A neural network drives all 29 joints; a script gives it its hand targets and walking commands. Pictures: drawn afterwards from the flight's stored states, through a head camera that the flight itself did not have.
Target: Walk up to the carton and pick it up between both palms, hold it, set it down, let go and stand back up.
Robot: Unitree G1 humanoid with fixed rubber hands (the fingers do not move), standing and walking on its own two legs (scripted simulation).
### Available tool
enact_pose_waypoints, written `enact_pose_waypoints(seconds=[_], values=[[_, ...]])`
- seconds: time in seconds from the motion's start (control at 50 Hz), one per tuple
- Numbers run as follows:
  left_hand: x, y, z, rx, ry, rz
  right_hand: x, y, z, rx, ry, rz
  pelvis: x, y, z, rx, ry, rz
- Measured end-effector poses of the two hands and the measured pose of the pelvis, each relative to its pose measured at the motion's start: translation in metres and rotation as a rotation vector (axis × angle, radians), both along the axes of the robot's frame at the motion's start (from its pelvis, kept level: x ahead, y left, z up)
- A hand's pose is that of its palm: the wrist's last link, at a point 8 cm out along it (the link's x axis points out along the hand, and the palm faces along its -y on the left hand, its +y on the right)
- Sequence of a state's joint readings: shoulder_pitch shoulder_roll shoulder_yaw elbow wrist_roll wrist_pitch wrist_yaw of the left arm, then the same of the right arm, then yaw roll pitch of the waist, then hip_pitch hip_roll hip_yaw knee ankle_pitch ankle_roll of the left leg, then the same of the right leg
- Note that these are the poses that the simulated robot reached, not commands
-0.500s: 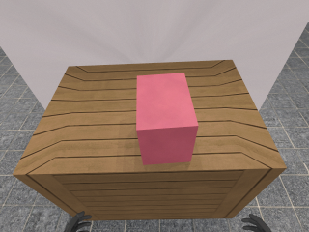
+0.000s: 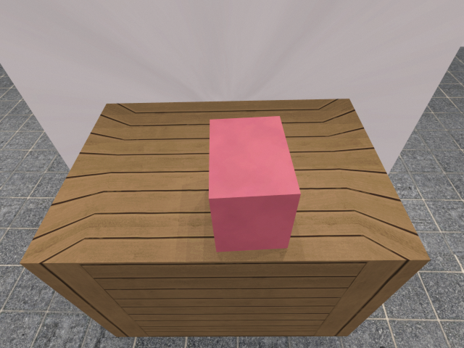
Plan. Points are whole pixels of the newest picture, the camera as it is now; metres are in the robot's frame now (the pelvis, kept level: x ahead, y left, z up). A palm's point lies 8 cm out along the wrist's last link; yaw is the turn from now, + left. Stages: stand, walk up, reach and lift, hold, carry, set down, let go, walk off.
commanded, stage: walk up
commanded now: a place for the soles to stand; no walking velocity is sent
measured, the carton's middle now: (248, 183) +0.47 -0.01 -0.01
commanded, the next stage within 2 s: reach and lift in 1.60 s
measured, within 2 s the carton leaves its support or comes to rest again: neither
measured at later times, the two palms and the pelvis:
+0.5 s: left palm out of the picture +0.15 +0.24 -0.10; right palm out of the picture +0.13 -0.27 -0.11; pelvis +0.04 -0.01 -0.01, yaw -2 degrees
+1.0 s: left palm out of the picture +0.14 +0.24 -0.11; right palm out of the picture +0.10 -0.27 -0.10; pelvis +0.03 -0.01 -0.01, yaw -4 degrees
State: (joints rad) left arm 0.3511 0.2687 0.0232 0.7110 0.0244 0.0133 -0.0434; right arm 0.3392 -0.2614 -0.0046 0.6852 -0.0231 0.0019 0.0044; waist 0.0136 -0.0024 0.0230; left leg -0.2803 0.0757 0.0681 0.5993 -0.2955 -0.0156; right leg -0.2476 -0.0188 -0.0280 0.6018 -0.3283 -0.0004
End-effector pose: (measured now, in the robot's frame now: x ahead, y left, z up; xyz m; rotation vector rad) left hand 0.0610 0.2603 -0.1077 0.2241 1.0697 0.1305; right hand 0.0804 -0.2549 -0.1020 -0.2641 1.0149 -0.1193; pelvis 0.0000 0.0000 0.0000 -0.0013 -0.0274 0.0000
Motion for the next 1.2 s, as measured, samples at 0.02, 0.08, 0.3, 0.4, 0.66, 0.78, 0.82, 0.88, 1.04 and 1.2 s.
enact_pose_waypoints(seconds=[0.02,0.08,0.3,0.4,0.66,0.78,0.82,0.88,1.04,1.2], values=[[-0.002,-0.001,0.000,0.001,0.007,0.004,-0.002,-0.002,-0.001,-0.001,0.013,-0.005,0.002,-0.001,0.000,-0.001,0.000,0.000],[-0.006,-0.005,-0.001,0.001,0.029,0.015,-0.004,-0.008,-0.005,0.003,0.039,-0.016,0.009,-0.006,0.000,0.001,0.004,-0.003],[0.036,-0.018,0.000,0.002,0.007,-0.013,0.024,-0.012,-0.005,0.005,0.011,-0.011,0.033,-0.011,-0.002,0.015,0.013,-0.020],[0.066,-0.020,0.002,0.009,-0.049,-0.037,0.039,-0.016,-0.005,-0.002,-0.019,-0.020,0.040,-0.014,-0.006,0.015,0.010,-0.026],[0.093,-0.021,0.003,0.017,-0.085,-0.074,0.045,-0.021,-0.005,-0.011,-0.039,-0.043,0.044,-0.015,-0.009,0.019,0.005,-0.047],[0.092,-0.024,0.002,0.011,-0.082,-0.081,0.034,-0.025,-0.006,-0.012,-0.023,-0.062,0.041,-0.016,-0.009,0.016,0.000,-0.054],[0.090,-0.025,0.002,0.008,-0.082,-0.078,0.032,-0.024,-0.006,-0.011,-0.018,-0.065,0.040,-0.015,-0.009,0.016,-0.002,-0.054],[0.087,-0.024,0.002,0.002,-0.077,-0.075,0.029,-0.021,-0.005,-0.008,-0.015,-0.063,0.038,-0.014,-0.008,0.019,-0.004,-0.054],[0.083,-0.026,0.002,0.000,-0.067,-0.100,0.017,-0.020,-0.003,-0.007,-0.016,-0.073,0.032,-0.013,-0.006,0.017,-0.010,-0.070],[0.075,-0.027,0.004,-0.008,-0.070,-0.085,0.006,-0.020,-0.003,-0.005,-0.001,-0.084,0.027,-0.012,-0.003,0.017,-0.013,-0.068]])
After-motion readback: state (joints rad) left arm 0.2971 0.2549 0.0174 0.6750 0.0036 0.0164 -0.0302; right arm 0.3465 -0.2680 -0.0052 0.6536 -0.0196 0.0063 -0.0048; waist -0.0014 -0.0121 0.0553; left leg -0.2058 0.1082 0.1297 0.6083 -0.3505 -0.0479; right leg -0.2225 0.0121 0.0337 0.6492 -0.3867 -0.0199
